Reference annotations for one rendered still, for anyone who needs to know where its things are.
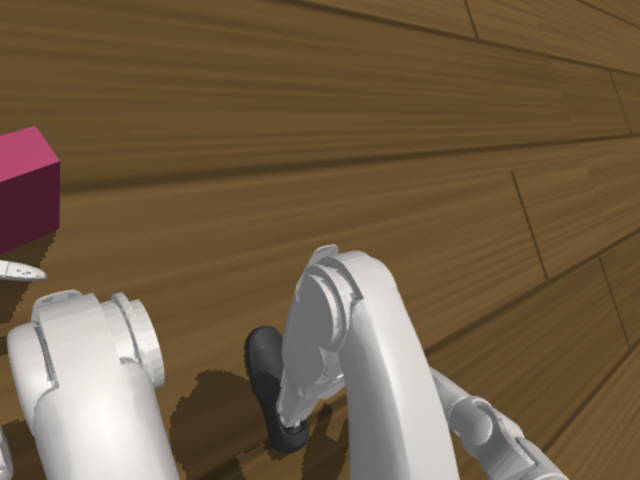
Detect left robot hand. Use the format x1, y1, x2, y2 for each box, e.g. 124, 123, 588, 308
0, 260, 47, 281

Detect carton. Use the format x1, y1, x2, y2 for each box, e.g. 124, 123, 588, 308
0, 126, 60, 255

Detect right robot hand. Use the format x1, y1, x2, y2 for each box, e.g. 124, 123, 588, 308
429, 366, 471, 428

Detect right robot foot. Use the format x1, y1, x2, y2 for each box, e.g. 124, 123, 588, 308
245, 326, 309, 453

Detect right robot arm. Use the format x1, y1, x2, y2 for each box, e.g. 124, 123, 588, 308
449, 396, 569, 480

